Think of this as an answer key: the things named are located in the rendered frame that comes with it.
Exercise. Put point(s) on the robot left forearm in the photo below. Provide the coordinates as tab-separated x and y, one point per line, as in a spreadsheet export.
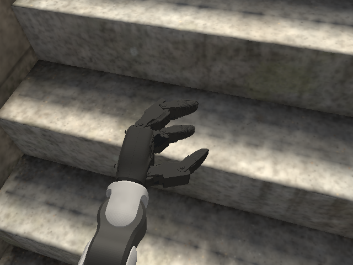
122	224

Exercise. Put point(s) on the robot left hand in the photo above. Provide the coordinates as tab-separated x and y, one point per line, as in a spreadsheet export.
148	136

